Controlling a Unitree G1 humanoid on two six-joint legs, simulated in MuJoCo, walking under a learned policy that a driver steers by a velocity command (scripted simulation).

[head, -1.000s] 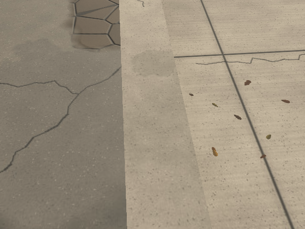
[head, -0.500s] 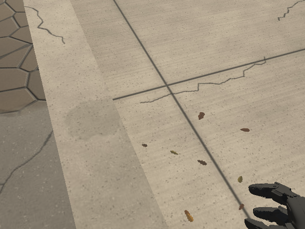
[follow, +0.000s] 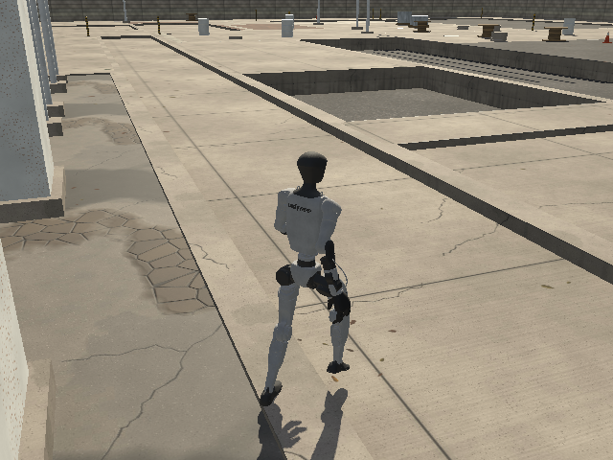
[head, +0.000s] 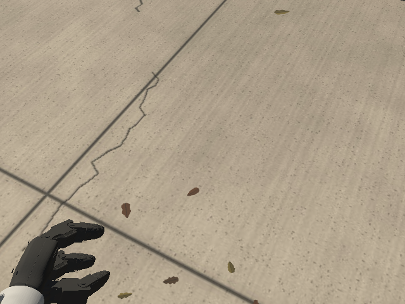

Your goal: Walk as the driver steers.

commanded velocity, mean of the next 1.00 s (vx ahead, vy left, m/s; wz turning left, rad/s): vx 0.15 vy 0.00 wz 0.71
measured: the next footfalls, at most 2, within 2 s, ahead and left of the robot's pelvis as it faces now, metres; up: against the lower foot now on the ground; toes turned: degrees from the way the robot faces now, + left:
right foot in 0.08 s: +0.23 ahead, -0.06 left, -0.15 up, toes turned -2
left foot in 0.52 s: +0.42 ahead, +0.24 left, -0.15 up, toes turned +21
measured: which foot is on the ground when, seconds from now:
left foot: down 0.00-0.06, up 0.08-0.50, down 0.52-1.00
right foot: up 0.00-0.06, down 0.08-0.52, up 0.54-1.00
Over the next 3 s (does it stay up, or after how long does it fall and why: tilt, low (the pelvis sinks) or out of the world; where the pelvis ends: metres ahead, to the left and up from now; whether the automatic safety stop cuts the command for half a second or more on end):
stays up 0.61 0.52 -0.10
